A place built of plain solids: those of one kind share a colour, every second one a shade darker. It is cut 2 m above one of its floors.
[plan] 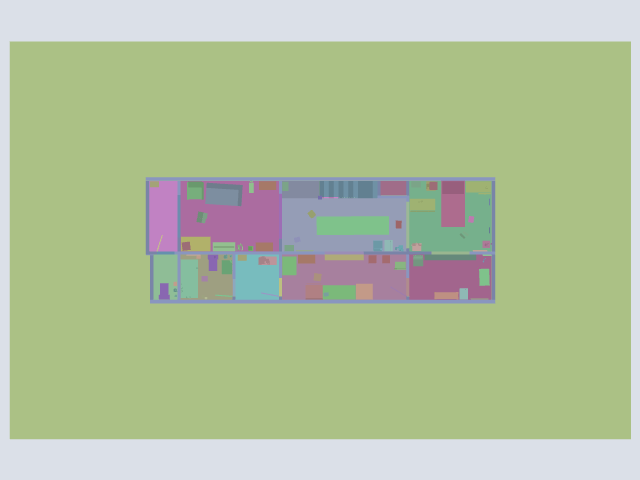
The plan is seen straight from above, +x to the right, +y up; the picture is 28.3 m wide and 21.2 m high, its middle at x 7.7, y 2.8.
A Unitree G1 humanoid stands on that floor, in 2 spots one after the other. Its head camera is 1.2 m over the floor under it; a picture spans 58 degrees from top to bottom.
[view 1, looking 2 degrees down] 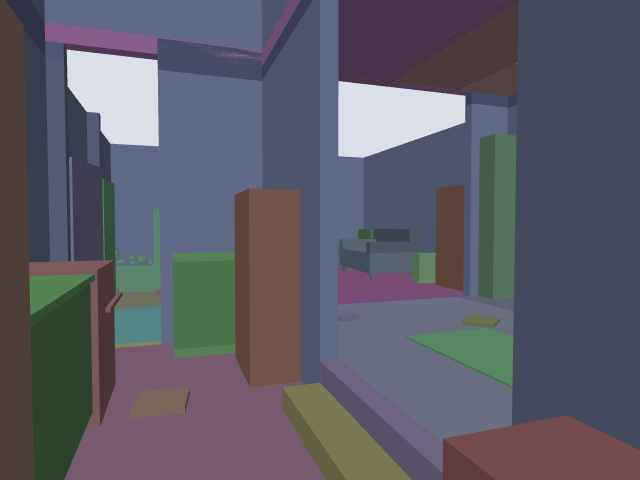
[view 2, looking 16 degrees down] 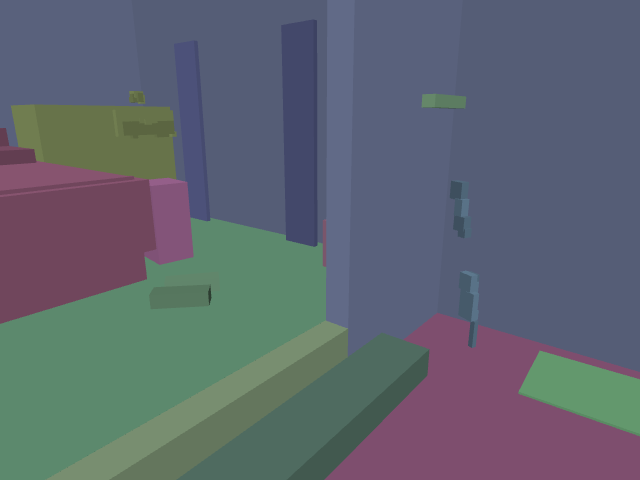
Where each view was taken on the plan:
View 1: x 10.62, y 1.23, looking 161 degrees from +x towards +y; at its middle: wall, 2.88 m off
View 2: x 12.86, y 1.16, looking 39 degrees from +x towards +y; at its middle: wall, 3.24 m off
